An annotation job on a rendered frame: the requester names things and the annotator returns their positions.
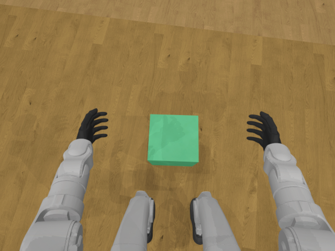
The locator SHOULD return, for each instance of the robot right foot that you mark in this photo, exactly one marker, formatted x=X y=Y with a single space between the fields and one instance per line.
x=196 y=237

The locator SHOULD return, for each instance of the left robot forearm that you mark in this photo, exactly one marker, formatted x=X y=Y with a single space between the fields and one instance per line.
x=65 y=198

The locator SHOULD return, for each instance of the right robot forearm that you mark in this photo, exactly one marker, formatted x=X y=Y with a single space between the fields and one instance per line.
x=295 y=205

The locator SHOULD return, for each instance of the right robot hand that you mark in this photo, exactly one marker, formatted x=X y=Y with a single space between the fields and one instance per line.
x=269 y=133

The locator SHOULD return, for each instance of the left robot hand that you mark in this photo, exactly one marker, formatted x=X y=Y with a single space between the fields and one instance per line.
x=88 y=129

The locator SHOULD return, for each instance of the robot right upper arm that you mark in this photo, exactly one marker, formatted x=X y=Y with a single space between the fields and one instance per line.
x=304 y=239

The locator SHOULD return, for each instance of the left robot thigh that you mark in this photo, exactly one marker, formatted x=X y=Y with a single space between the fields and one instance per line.
x=132 y=233

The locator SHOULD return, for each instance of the carton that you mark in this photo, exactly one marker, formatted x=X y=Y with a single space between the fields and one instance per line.
x=173 y=140

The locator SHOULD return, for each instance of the robot left upper arm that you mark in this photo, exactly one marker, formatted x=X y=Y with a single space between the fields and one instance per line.
x=55 y=236

